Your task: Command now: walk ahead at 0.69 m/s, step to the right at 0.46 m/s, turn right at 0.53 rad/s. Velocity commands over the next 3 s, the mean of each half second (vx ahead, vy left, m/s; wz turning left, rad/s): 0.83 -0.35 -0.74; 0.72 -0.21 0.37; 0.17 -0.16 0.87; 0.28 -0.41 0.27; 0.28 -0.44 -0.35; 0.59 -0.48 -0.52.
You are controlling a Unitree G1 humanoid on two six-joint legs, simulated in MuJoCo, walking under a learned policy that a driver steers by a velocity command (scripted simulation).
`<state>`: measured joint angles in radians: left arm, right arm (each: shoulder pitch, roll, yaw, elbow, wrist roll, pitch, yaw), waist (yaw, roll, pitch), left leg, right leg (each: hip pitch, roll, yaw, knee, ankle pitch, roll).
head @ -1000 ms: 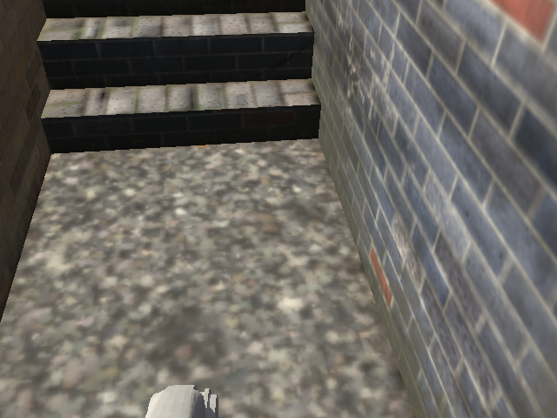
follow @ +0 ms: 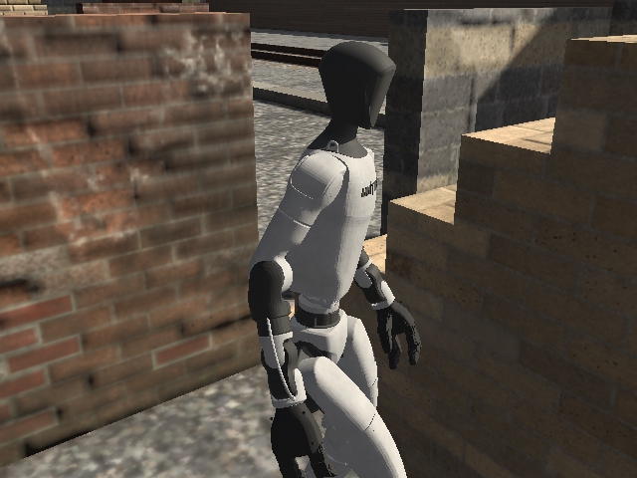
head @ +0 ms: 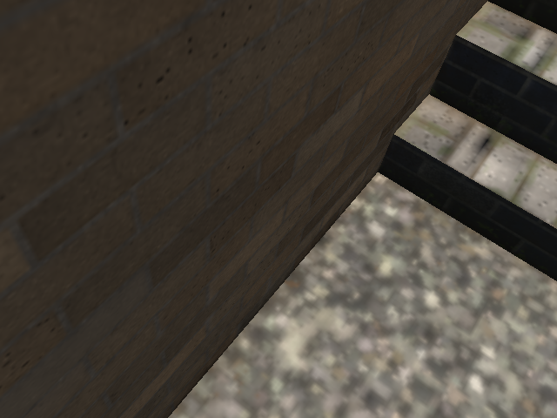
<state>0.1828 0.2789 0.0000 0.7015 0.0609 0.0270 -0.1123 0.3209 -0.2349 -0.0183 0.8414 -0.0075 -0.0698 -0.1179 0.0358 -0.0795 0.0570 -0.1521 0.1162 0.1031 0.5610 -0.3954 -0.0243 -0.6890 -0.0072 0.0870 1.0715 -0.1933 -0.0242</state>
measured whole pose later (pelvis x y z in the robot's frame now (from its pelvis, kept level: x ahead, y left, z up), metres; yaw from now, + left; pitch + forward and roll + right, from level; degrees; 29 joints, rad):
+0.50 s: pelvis +0.38 -0.21 +0.00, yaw -24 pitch +3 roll -1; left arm 0.31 0.33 0.05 0.75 0.05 0.01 -0.09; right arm 0.13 -0.25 0.00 0.70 -0.03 -0.11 -0.13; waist 0.05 -0.09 0.03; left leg -0.42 0.08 0.05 0.65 -0.27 -0.01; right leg -0.38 0.26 0.06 0.96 -0.39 -0.11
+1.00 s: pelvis +0.69 -0.49 +0.01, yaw -11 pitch +4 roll -3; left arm 0.23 0.21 0.01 0.85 0.03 -0.07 0.00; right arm 0.18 -0.28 -0.07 0.75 -0.02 -0.08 -0.06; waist -0.01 0.03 0.11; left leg -0.60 0.01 0.07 0.82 -0.31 -0.02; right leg -0.17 0.04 -0.15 0.38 -0.27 -0.04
